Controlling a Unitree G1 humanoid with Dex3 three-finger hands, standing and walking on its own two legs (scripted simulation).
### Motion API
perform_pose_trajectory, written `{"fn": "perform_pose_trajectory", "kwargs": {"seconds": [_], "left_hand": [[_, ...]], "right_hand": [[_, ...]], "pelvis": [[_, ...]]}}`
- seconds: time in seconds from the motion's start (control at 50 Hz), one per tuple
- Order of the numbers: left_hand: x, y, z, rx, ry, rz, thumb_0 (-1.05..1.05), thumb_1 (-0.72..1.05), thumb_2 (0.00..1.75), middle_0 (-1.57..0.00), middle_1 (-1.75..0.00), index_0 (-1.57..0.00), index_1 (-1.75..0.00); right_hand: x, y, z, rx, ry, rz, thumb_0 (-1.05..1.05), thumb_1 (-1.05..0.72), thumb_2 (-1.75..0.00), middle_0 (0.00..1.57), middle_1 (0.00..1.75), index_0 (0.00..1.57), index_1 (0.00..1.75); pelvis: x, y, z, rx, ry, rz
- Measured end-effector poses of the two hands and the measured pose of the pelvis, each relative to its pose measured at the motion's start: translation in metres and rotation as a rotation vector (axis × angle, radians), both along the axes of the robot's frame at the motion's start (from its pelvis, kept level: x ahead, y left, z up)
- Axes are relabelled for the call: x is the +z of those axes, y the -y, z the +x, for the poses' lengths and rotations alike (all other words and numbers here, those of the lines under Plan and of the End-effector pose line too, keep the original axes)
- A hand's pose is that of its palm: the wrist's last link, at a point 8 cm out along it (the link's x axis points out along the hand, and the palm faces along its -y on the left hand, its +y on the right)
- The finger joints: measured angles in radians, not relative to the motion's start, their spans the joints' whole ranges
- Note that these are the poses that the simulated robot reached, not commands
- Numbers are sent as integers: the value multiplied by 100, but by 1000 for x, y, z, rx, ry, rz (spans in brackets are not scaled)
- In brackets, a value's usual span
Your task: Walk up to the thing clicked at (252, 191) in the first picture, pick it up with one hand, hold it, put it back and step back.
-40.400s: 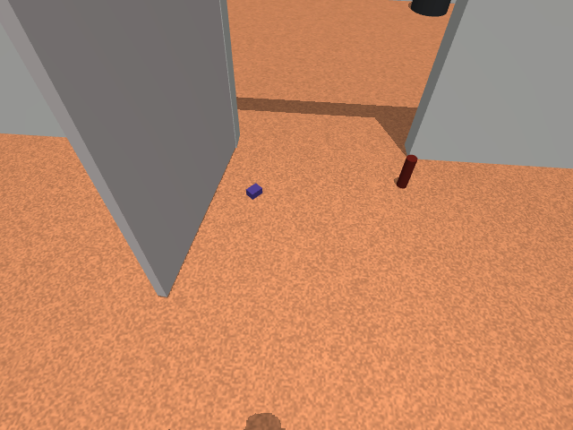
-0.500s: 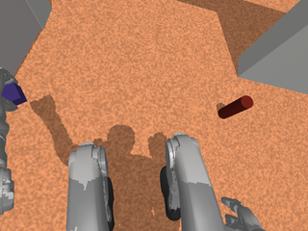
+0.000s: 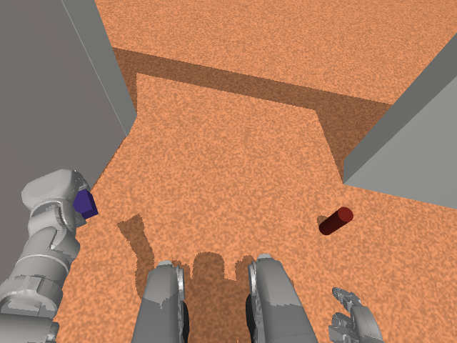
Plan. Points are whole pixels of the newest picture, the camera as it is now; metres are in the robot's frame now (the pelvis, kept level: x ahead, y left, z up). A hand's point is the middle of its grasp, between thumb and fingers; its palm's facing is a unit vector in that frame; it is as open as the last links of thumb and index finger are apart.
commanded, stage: lift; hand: left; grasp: from above
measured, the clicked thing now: (76, 207) +0.38 +0.28 -0.11
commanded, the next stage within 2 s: hold in 0.64 s
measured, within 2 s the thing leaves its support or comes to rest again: neither
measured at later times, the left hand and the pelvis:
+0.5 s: hand (59, 166) +0.39 +0.24 +0.05, palm faces -0.39 -0.23 -0.89, open 7.6 cm; pelvis +0.06 +0.00 +0.13, yaw +1 degrees
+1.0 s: hand (42, 145) +0.40 +0.24 +0.10, palm faces -0.38 -0.21 -0.90, open 7.6 cm; pelvis +0.08 +0.00 +0.16, yaw +1 degrees
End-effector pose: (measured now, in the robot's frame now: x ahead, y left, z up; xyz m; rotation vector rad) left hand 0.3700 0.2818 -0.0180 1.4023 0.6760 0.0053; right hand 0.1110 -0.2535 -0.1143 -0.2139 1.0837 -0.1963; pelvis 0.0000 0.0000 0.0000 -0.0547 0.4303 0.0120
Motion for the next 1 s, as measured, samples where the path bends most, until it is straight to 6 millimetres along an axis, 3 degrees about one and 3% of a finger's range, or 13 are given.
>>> {"fn": "perform_pose_trajectory", "kwargs": {"seconds": [0.22,0.46,0.72,1.0], "left_hand": [[63,15,-3,25,-30,-15,1,40,13,-82,-39,-88,-34],[118,33,24,30,-13,-16,1,41,12,-81,-41,-87,-34],[149,33,30,53,-28,-25,1,42,11,-82,-38,-89,-31],[180,36,31,23,-2,-6,1,42,10,-83,-36,-89,-30]], "right_hand": [[69,9,7,-35,30,-26,0,-89,-89,20,30,20,30],[119,12,15,-60,23,-28,0,-89,-89,20,30,20,30],[146,3,34,-43,35,10,0,-88,-88,20,30,20,30],[161,-4,64,-8,106,49,0,-89,-88,20,30,20,30]], "pelvis": [[69,4,25,3,95,15],[121,5,55,0,166,26],[150,1,75,0,227,36],[164,-2,82,-1,280,45]]}}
